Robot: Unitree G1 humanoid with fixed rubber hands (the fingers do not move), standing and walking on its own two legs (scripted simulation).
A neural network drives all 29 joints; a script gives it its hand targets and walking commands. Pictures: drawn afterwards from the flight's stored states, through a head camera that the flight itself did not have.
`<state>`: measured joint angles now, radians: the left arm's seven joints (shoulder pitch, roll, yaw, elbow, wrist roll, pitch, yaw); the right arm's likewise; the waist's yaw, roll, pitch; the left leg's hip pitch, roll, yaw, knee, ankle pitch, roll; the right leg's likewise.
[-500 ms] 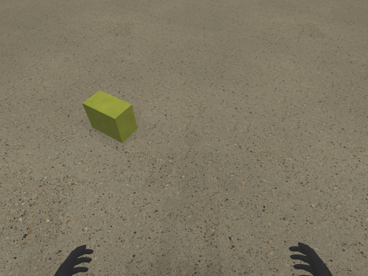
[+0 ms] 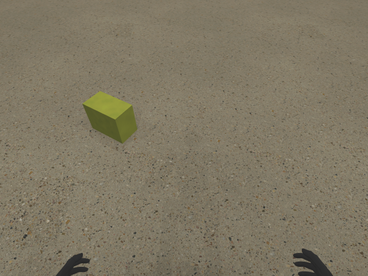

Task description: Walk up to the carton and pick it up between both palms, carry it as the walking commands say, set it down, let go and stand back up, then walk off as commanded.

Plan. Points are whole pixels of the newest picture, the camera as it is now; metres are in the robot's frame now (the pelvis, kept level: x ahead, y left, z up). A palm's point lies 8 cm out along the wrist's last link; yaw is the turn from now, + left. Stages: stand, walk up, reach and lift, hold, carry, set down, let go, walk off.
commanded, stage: stand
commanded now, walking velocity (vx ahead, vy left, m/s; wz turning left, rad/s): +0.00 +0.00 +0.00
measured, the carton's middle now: (111, 117) +1.25 +0.54 -0.63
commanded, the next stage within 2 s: walk up in 0.24 s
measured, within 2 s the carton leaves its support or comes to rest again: neither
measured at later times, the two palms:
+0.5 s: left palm out of the picture +0.10 +0.29 -0.09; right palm out of the picture +0.12 -0.28 -0.08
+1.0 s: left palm out of the picture +0.19 +0.46 -0.09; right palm out of the picture +0.16 -0.09 -0.07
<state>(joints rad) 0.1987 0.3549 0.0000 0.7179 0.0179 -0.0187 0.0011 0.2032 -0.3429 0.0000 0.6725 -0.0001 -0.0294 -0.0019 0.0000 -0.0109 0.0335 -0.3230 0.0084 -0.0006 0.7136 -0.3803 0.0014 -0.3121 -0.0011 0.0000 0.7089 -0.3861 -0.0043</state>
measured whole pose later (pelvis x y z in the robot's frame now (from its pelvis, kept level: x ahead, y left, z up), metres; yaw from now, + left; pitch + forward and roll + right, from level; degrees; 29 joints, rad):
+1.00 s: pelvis +0.12 +0.18 +0.03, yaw +11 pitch +2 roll -4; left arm 0.19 0.33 0.00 0.79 0.02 -0.01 -0.05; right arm 0.48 -0.27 0.00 0.78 0.00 -0.04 0.02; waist -0.04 -0.01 0.00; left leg -0.24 0.03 -0.02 0.49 -0.29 0.03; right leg -0.45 -0.07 -0.04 1.10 -0.43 0.04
